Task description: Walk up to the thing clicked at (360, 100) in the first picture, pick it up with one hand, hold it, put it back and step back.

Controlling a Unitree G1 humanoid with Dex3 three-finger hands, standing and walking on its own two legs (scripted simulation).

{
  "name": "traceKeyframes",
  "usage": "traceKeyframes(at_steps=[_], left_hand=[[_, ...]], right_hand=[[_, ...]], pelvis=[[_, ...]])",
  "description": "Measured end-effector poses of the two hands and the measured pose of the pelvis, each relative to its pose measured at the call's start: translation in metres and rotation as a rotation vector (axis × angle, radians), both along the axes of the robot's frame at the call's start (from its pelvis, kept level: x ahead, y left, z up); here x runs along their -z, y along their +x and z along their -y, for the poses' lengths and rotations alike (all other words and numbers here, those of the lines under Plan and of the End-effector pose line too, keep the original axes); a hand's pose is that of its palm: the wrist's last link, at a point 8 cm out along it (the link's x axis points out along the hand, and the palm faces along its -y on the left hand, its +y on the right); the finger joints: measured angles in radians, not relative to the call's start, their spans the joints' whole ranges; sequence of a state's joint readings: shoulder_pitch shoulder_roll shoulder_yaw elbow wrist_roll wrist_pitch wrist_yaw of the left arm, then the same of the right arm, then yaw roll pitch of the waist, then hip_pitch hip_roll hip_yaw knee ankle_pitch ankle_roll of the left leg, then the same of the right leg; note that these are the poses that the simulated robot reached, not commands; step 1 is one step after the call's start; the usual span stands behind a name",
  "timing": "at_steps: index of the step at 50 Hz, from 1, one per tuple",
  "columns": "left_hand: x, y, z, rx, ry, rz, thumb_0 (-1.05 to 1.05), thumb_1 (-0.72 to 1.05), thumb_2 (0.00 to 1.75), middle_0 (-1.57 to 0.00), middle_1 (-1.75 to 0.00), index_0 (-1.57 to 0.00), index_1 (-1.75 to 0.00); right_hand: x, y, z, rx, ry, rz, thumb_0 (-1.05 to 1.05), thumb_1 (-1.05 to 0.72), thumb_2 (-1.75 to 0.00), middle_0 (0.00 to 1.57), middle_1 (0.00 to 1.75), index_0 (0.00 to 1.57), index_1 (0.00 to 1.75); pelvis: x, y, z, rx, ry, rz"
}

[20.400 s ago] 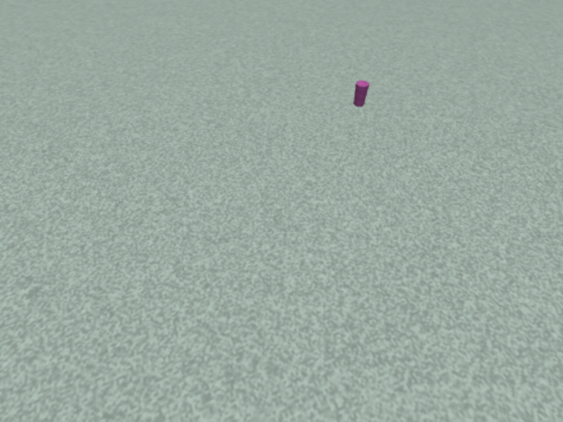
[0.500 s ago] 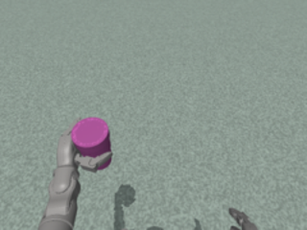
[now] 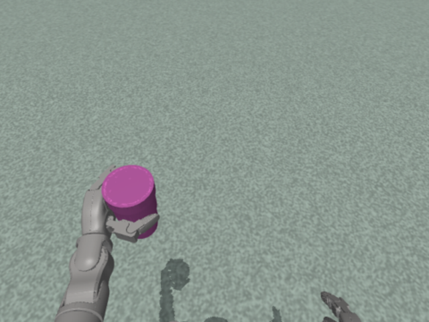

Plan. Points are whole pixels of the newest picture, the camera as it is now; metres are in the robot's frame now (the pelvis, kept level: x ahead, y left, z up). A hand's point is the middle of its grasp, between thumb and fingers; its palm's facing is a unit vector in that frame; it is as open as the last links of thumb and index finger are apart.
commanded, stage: hold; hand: left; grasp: from the side
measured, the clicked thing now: (136, 206) +0.33 +0.17 +0.03
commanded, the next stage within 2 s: crouch in 0.90 s
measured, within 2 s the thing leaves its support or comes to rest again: neither
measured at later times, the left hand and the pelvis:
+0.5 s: hand (133, 206) +0.32 +0.17 +0.04, palm faces +0.13 -0.99 -0.01, open 10.7 cm; pelvis -0.01 +0.00 +0.00, yaw +0 degrees
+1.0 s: hand (130, 204) +0.32 +0.17 +0.04, palm faces +0.14 -0.99 +0.00, open 10.7 cm; pelvis +0.00 +0.00 +0.00, yaw +0 degrees
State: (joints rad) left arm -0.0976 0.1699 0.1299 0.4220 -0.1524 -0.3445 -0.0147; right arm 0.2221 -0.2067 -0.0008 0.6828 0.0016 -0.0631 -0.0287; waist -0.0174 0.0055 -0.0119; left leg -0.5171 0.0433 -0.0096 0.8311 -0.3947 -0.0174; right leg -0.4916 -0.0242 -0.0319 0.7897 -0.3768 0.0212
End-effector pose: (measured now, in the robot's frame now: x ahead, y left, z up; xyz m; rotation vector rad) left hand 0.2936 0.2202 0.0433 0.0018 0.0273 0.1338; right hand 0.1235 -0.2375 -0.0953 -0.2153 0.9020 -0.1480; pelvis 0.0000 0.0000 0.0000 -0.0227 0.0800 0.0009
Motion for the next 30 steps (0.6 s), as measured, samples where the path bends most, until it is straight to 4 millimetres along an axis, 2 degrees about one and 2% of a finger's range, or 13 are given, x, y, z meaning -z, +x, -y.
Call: traceKeyframes(at_steps=[30], left_hand=[[-0.0005,-0.003,-0.0005,-0.001,0.002,0.008,-0.01,-0.39,1.0,-0.71,-0.92,-0.68,-0.92]], right_hand=[[0.0015,-0.0072,0.0002,0.004,0.007,0.0,0.01,-0.91,-0.91,0.2,0.3,0.2,0.3]], pelvis=[[0.001,-0.0058,0.0009,0.002,0.0,0.003]])
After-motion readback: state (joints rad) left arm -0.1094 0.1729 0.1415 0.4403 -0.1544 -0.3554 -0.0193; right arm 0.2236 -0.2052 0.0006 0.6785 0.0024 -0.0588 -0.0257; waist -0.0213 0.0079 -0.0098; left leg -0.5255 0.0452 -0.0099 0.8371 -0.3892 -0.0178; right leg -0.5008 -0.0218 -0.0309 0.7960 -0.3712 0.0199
